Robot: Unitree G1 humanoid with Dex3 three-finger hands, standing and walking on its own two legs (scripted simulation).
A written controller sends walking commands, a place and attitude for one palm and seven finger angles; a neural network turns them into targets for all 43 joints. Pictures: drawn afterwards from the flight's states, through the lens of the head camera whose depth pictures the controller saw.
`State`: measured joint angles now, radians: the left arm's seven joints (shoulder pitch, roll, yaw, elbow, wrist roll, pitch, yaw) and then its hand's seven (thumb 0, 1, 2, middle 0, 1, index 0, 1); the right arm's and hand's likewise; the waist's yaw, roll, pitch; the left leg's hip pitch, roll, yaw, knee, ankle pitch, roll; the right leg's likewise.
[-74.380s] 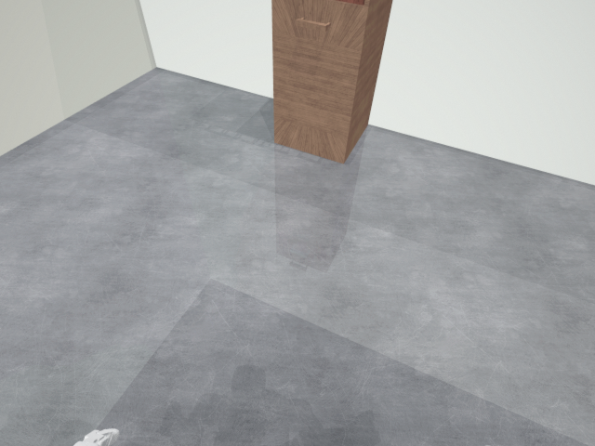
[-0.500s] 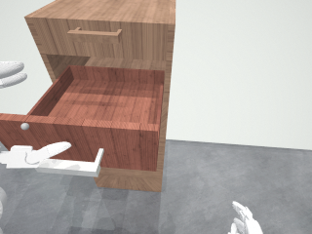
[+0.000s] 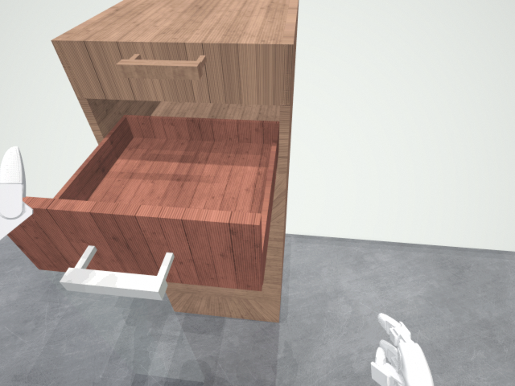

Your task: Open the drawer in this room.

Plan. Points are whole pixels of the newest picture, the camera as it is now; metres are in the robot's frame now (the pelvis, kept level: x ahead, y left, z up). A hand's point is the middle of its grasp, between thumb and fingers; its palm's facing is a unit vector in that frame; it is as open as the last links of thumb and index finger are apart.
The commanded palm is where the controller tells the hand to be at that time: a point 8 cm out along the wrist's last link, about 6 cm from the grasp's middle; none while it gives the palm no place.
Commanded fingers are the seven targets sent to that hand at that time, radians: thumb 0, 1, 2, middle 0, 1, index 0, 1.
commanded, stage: draw the hand back to the body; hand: left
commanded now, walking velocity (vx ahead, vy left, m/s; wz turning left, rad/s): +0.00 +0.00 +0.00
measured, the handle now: (121, 269) +0.23 +0.24 +0.10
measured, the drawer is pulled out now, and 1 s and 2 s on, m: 0.30 0.30 0.30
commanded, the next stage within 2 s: step back with the hand held close in 0.14 s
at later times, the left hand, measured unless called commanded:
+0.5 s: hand (25, 196) +0.19 +0.24 +0.28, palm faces +0.50 -0.74 -0.45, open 7.4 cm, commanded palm +0.11 +0.29 +0.29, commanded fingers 0.00 0.90 0.90 -0.20 -0.30 -0.20 -0.30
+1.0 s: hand out of the picture +0.06 +0.26 +0.30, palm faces +0.63 -0.74 -0.26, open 7.4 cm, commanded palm -0.01 +0.30 +0.29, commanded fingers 0.00 0.90 0.90 -0.20 -0.30 -0.20 -0.30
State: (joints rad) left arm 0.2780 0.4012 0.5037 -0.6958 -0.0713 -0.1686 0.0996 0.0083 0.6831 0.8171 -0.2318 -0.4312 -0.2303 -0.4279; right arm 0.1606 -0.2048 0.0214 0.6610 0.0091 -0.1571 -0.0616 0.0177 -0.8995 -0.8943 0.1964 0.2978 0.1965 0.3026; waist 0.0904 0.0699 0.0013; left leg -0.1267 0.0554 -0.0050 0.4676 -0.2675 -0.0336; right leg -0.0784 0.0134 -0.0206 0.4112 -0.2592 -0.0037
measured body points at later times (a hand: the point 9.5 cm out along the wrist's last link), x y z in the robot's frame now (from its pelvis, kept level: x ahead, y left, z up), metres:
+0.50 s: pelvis -0.03 +0.02 +0.00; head -0.02 +0.01 +0.45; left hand +0.16 +0.28 +0.31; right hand +0.15 -0.23 -0.08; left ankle +0.00 +0.14 -0.74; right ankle -0.02 -0.12 -0.74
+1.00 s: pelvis -0.14 +0.02 -0.03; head -0.16 +0.02 +0.42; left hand +0.02 +0.30 +0.31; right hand +0.02 -0.22 -0.11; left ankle -0.06 +0.13 -0.73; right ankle -0.02 -0.12 -0.74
